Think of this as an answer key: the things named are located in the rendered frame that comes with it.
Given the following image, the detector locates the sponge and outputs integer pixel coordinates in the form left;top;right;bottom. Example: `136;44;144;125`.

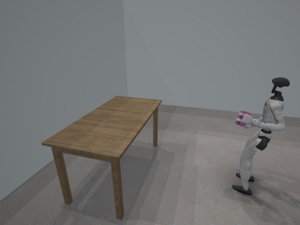
235;111;251;127

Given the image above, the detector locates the robot left upper arm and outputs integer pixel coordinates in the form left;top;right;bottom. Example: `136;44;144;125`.
269;100;285;131

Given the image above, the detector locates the right robot hand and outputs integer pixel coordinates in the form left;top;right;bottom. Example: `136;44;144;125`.
239;124;254;130

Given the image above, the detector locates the left robot hand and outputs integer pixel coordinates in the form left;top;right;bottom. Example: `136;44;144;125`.
236;112;253;124

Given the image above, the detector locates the robot head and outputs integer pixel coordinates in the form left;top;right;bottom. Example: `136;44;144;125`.
270;77;290;101

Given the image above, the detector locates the table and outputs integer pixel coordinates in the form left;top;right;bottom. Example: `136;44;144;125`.
41;96;162;220

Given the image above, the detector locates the robot left thigh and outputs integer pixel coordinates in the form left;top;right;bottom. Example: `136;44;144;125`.
240;137;268;168

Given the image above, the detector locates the left robot forearm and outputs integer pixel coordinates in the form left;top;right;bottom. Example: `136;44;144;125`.
251;118;284;131

